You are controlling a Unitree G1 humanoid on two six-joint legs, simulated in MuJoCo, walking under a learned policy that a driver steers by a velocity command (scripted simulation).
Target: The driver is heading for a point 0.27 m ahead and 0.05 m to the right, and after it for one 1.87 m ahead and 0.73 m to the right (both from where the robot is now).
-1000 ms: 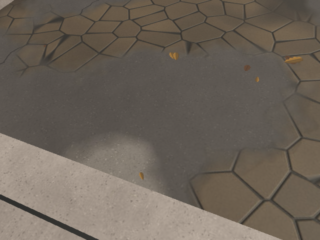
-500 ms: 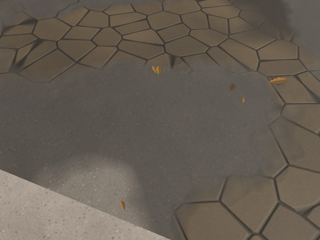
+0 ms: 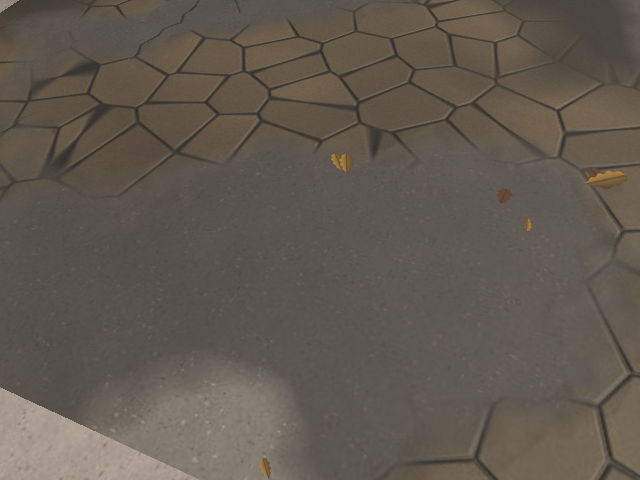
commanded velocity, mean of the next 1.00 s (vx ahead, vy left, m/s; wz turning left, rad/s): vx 0.02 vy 0.00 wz -0.07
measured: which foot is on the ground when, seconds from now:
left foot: up 0.00-0.08, down 0.10-1.00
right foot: down 0.00-1.00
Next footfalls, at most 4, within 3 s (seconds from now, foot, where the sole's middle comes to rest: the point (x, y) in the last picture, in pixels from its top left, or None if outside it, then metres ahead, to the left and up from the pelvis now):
0.10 left None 0.06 0.13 -0.78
1.26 right None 0.06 -0.10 -0.78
1.78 left None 0.13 0.07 -0.78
2.06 right None -0.01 -0.10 -0.78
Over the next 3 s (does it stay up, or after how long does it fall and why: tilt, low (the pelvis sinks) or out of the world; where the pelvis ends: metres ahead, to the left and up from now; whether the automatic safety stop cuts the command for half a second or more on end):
stays up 0.03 -0.01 0.00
